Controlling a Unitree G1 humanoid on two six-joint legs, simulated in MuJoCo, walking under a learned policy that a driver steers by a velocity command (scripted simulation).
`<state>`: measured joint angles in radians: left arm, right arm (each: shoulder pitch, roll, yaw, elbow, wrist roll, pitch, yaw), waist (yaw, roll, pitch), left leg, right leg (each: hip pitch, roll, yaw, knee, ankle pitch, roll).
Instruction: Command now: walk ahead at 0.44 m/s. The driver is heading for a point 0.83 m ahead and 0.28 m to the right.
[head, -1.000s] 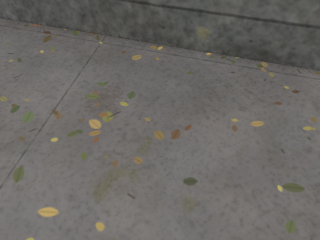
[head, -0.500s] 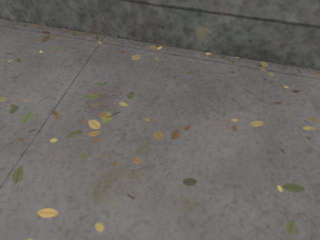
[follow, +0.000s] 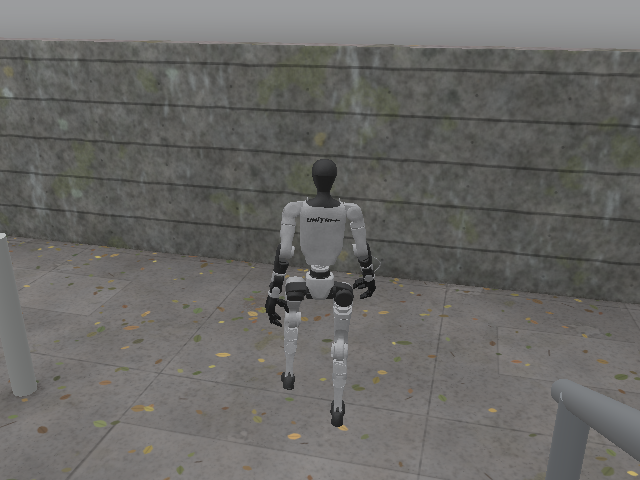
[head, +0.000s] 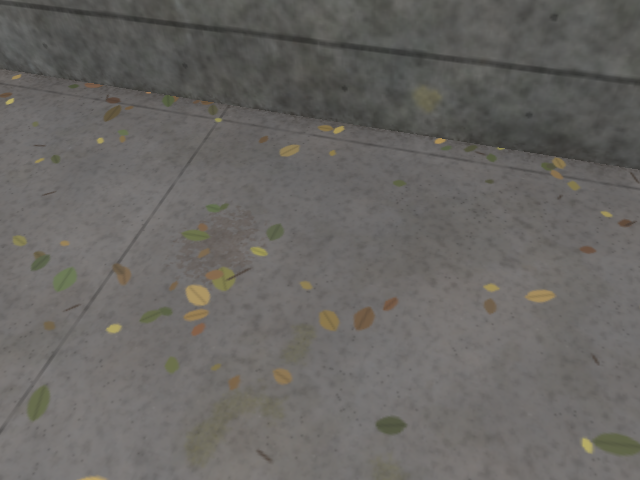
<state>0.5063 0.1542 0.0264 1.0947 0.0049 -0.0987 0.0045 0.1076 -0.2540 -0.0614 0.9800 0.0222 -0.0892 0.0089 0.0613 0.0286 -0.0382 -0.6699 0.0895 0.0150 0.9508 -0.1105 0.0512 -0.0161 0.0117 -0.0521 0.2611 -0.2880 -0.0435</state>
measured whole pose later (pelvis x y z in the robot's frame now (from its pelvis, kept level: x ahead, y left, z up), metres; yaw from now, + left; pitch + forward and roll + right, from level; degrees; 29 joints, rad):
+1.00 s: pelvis +0.58 -0.07 +0.00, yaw -23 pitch +2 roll +0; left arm 0.28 0.25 0.08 0.80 -0.01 -0.07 -0.02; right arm 0.10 -0.28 -0.07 0.83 0.00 -0.11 -0.01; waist 0.02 0.02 0.04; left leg -0.61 0.12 -0.07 1.08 -0.28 -0.02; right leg -0.26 0.11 0.03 0.39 -0.16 -0.11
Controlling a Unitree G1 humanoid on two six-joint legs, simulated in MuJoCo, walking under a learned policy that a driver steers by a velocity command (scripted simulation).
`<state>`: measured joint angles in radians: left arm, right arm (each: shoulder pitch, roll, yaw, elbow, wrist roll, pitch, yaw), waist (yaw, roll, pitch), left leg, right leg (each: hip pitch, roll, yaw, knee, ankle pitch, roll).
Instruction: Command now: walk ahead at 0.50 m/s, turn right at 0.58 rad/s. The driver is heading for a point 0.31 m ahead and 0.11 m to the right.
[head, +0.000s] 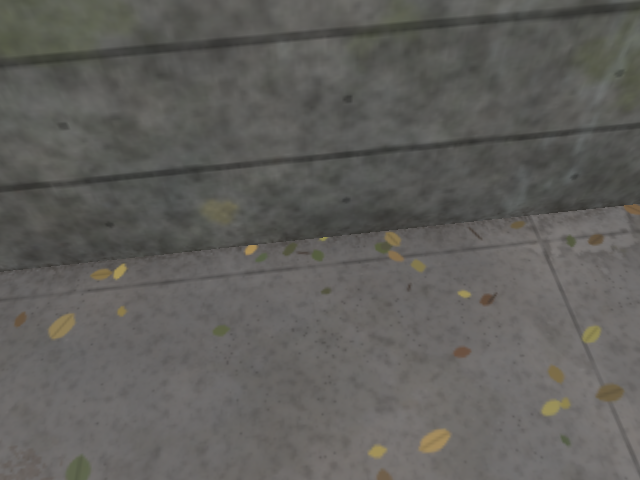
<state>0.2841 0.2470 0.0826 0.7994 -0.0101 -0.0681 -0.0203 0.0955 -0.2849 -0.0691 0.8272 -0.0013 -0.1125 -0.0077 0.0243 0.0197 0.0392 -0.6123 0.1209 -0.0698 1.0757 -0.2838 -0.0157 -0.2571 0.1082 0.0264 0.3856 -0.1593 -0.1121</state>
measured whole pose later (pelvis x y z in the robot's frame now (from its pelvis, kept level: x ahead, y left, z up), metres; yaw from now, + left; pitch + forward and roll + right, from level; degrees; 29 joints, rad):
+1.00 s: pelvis +0.30 +0.02 -0.01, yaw -12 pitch -1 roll +0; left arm 0.14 0.25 0.02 0.72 0.02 -0.04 -0.01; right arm 0.16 -0.29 -0.01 0.85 -0.02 0.03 -0.03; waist -0.02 -0.01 0.04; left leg -0.22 0.03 0.02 0.55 -0.32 -0.02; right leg -0.26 0.01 0.04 0.56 -0.29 0.01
